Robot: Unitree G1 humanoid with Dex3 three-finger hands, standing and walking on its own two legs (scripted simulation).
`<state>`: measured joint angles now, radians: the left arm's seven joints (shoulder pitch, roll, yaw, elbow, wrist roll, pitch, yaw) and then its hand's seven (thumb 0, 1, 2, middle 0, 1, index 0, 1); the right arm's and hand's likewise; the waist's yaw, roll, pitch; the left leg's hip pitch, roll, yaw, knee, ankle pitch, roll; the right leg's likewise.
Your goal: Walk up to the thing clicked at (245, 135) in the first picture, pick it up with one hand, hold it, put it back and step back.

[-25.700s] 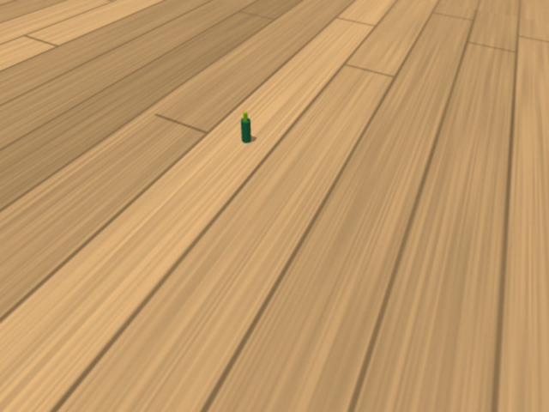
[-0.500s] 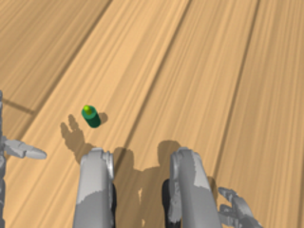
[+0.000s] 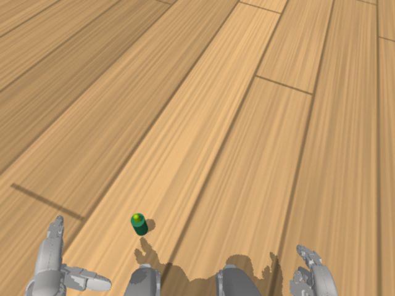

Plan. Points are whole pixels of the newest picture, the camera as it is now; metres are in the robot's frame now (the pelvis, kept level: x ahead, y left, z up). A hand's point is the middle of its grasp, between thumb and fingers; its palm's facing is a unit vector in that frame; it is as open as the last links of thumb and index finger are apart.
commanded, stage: home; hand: left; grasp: from the side
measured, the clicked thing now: (139, 223) +0.43 +0.19 -0.56
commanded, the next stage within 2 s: stand in 1.98 s
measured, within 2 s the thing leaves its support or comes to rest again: neither
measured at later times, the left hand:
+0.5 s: hand (77, 279) +0.18 +0.19 +0.00, palm faces +0.13 -0.95 -0.30, open 17.6 cm
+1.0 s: hand (83, 279) +0.18 +0.18 +0.01, palm faces +0.11 -0.95 -0.29, open 17.5 cm
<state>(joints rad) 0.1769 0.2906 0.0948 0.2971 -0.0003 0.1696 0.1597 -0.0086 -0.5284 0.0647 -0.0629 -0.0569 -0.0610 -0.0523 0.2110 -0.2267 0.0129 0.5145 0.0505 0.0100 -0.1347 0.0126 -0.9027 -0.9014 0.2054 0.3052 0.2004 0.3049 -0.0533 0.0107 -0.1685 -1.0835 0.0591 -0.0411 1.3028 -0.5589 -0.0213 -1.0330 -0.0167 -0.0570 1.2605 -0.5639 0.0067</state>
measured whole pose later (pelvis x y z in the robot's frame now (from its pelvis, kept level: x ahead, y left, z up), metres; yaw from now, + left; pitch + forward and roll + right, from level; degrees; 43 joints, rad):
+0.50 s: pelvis +0.02 +0.01 +0.06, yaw +1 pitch +8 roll -2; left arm 0.48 0.21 -0.02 -0.01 -0.01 0.27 0.16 -0.01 -0.57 0.04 -0.06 -0.05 -0.05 -0.05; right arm 0.26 -0.20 0.03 0.47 0.02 -0.09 -0.18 0.02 -0.90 -0.90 0.21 0.31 0.20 0.30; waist -0.02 0.03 -0.12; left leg -0.65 0.05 -0.02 0.98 -0.48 -0.01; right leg -0.60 -0.02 -0.05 0.93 -0.47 0.02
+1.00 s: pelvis +0.02 +0.00 +0.07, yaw +1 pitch +7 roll -2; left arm 0.46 0.20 -0.01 0.03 -0.01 0.26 0.14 -0.01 -0.56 0.05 -0.06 -0.05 -0.06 -0.05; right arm 0.28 -0.21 0.02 0.52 0.01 -0.12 -0.17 0.02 -0.90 -0.90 0.21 0.30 0.20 0.30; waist -0.03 0.03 -0.10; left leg -0.62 0.05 -0.02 0.95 -0.46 -0.02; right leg -0.57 -0.02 -0.05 0.91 -0.46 0.01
